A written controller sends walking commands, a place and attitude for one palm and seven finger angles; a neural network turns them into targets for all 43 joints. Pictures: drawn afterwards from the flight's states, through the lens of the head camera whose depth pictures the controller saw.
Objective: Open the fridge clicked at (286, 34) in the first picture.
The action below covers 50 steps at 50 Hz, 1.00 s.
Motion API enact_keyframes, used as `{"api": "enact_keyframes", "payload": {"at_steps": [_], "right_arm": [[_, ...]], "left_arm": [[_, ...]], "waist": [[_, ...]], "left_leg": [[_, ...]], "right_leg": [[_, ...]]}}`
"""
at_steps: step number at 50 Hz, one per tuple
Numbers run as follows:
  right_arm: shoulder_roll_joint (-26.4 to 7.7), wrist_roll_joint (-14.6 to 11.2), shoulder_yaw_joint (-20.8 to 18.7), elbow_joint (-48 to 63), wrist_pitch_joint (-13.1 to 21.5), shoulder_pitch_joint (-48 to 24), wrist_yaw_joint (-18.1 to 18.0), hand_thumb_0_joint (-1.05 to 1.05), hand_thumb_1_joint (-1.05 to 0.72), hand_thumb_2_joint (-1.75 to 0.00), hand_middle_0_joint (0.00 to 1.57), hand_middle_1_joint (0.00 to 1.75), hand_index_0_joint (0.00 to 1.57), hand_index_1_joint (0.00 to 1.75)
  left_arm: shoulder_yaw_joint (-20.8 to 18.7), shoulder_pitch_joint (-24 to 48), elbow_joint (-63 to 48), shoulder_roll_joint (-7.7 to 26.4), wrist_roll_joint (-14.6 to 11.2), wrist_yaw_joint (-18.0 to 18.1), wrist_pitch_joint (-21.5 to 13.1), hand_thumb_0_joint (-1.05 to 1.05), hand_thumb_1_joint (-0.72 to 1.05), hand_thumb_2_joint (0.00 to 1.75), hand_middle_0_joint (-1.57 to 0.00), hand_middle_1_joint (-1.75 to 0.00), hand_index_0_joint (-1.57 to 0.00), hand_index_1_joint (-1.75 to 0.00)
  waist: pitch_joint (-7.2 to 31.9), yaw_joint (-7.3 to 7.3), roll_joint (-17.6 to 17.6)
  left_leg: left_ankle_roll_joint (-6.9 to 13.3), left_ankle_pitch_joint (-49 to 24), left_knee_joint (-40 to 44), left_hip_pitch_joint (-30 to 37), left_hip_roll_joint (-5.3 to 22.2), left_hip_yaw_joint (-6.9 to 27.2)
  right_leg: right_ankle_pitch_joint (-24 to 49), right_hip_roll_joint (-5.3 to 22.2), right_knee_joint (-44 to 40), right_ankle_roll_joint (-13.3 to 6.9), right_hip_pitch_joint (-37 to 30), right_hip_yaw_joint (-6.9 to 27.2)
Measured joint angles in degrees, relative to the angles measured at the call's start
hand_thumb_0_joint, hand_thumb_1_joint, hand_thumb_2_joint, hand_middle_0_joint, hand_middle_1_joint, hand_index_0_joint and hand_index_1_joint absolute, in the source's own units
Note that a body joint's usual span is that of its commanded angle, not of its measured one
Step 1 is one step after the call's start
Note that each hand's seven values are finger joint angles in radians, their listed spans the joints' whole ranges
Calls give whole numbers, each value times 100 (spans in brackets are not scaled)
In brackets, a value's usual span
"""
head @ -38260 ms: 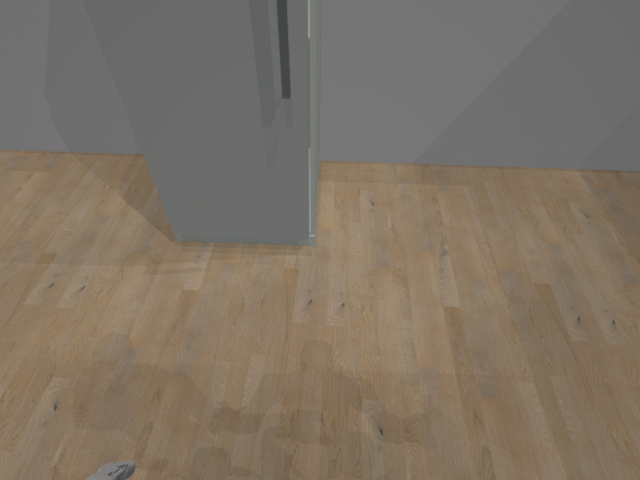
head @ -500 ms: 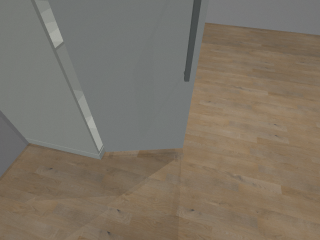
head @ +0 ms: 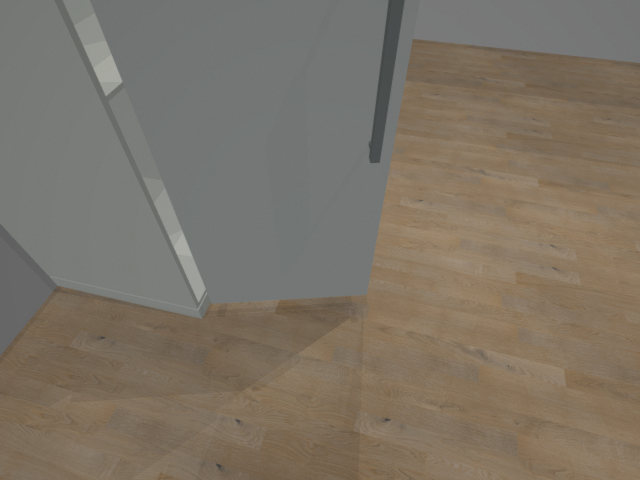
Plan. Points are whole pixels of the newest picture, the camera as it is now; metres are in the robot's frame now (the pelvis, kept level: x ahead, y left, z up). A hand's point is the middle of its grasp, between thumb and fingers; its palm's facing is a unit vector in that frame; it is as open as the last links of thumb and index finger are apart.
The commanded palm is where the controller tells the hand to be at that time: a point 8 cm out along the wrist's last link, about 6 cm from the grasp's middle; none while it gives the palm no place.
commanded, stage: look to check the result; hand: right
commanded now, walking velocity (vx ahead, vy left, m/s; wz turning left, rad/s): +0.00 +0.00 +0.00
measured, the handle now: (388, 36) +0.77 -0.06 +0.20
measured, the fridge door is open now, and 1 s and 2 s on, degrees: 72 72 72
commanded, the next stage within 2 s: stand and wait in 0.06 s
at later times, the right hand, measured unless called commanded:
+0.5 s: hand out of the picture +0.01 -0.17 -0.18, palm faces +0.01 +0.98 -0.17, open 7.4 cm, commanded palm none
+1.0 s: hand out of the picture +0.01 -0.17 -0.18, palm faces +0.01 +0.99 -0.17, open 7.4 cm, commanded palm none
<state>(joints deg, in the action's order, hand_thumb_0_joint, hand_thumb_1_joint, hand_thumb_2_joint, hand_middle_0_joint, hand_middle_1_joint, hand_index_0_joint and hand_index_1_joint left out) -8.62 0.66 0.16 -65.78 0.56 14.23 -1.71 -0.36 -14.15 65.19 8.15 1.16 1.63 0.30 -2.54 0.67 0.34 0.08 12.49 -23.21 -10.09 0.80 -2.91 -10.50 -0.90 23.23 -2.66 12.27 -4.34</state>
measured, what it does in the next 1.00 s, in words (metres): stands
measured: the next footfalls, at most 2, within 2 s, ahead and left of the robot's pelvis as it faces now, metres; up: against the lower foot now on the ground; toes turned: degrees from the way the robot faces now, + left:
none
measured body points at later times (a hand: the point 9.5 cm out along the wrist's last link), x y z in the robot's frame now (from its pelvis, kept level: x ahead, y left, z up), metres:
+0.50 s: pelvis +0.01 +0.00 +0.00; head +0.03 +0.00 +0.45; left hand +0.01 +0.22 -0.16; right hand +0.01 -0.22 -0.16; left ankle +0.00 +0.12 -0.74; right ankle +0.02 -0.09 -0.74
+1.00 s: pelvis +0.01 +0.00 +0.00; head +0.03 -0.01 +0.45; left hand +0.01 +0.22 -0.16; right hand +0.01 -0.22 -0.16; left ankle +0.00 +0.12 -0.74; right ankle +0.02 -0.09 -0.74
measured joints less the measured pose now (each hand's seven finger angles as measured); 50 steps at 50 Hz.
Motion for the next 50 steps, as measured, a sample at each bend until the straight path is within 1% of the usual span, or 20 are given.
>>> {"api": "enact_keyframes", "payload": {"at_steps": [33,50], "right_arm": [[-23,-15,8,-40,11,8,-4,0,-91,-90,20,30,19,30],[-12,-15,16,-53,7,39,3,0,-91,-90,20,30,19,30]], "left_arm": [[29,10,89,-7,-15,28,-39,0,92,90,-20,-30,-20,-30],[36,0,95,-26,-17,31,-40,0,91,90,-20,-30,-20,-30]], "waist": [[9,-8,36],[-23,-15,49]], "left_leg": [[-2,54,124,218,1,-5],[1,63,138,220,2,-9]], "right_leg": [[-59,-11,-109,14,-208,11],[-65,-13,-124,17,-210,18]]}}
